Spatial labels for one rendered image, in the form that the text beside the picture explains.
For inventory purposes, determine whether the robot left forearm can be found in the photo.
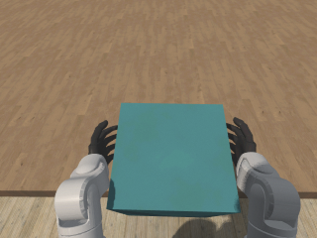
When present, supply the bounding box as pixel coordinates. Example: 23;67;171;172
53;154;110;238

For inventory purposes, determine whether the robot left hand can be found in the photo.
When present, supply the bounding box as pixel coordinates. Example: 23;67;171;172
88;120;118;166

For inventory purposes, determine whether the robot right forearm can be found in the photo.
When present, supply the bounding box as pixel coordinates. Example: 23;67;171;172
236;152;301;238

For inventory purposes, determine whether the robot right hand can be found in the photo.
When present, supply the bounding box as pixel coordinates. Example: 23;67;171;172
226;117;257;167

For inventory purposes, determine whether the carton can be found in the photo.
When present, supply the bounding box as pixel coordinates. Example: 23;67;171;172
106;102;241;218

